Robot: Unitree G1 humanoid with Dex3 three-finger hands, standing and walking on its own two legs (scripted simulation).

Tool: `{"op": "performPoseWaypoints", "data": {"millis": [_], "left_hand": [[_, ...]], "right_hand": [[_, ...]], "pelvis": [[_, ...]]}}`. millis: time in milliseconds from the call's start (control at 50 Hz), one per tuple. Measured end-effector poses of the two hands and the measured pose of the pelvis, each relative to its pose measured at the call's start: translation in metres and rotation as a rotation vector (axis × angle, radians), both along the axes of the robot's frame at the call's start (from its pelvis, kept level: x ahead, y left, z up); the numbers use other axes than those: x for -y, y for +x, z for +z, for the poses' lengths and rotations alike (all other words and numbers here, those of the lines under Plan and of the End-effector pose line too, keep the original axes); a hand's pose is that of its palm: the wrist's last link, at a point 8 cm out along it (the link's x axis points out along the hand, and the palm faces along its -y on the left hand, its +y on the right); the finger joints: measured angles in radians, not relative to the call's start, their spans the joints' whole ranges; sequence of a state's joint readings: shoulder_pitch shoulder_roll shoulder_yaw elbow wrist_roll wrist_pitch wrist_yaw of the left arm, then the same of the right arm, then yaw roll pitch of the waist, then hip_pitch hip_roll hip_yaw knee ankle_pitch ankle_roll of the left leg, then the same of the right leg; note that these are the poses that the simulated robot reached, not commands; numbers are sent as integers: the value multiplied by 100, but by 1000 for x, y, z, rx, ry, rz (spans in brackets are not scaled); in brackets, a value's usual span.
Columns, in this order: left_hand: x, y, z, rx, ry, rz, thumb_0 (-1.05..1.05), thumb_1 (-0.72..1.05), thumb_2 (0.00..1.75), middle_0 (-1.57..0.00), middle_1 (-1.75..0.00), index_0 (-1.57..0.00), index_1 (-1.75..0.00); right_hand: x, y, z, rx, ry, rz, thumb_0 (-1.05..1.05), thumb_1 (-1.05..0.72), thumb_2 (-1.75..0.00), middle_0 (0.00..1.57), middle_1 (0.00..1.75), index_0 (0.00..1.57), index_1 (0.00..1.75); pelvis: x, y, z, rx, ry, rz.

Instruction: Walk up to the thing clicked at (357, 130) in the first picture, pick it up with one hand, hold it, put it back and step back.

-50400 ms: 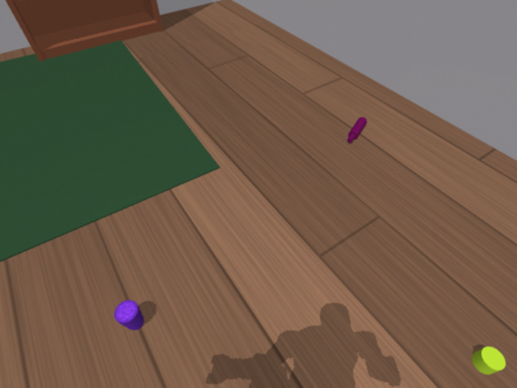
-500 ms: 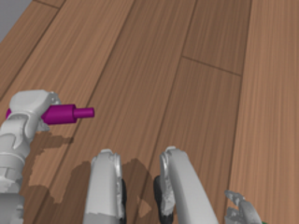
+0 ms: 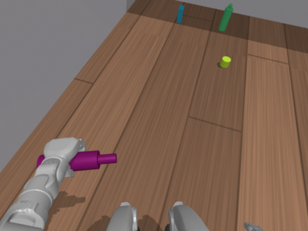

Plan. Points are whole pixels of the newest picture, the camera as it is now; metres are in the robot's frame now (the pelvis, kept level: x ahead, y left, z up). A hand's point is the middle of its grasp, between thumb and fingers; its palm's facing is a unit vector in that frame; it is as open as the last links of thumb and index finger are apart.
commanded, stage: lift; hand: left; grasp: from above
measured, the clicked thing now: (79, 161) +0.35 +0.22 -0.12
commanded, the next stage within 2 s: hold in 0.44 s
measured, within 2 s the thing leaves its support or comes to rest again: neither
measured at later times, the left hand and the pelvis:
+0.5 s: hand (68, 145) +0.35 +0.22 -0.01, palm faces -0.47 -0.07 -0.88, open 8.6 cm; pelvis +0.04 +0.00 +0.07, yaw +0 degrees
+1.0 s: hand (67, 134) +0.36 +0.22 +0.03, palm faces -0.47 -0.04 -0.88, open 8.5 cm; pelvis +0.06 -0.01 +0.10, yaw +0 degrees
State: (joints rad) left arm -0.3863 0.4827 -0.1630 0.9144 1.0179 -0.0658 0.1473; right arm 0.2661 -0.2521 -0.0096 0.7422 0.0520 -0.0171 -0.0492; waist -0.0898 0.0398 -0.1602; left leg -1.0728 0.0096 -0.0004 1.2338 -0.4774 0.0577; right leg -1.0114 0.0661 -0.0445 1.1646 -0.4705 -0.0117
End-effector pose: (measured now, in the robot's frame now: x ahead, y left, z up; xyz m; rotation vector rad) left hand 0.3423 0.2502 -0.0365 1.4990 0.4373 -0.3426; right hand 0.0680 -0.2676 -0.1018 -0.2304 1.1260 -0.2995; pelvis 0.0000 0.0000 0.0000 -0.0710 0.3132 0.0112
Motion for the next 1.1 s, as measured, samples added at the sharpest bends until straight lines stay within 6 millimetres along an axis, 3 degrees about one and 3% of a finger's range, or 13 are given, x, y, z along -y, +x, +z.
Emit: {"op": "performPoseWaypoints", "data": {"millis": [240,460,780,1100], "left_hand": [[16,7,46,22,0,8,0,18,42,-77,-50,-79,-47],[22,14,79,11,-9,19,0,20,38,-78,-46,-81,-43],[32,28,107,13,-5,-11,1,23,31,-80,-42,-83,-39],[35,22,129,2,1,-25,1,24,27,-83,-37,-86,-34]], "right_hand": [[-3,12,37,-2,27,-5,1,-89,-90,20,30,21,30],[-2,42,59,33,46,-5,1,-89,-90,20,30,21,30],[9,80,81,80,47,1,1,-89,-89,20,30,21,30],[9,89,91,106,63,6,1,-89,-89,20,30,20,30]], "pelvis": [[0,18,43,75,23,-7],[3,36,69,124,39,-7],[8,59,88,172,52,-7],[10,61,98,225,58,-10]]}}
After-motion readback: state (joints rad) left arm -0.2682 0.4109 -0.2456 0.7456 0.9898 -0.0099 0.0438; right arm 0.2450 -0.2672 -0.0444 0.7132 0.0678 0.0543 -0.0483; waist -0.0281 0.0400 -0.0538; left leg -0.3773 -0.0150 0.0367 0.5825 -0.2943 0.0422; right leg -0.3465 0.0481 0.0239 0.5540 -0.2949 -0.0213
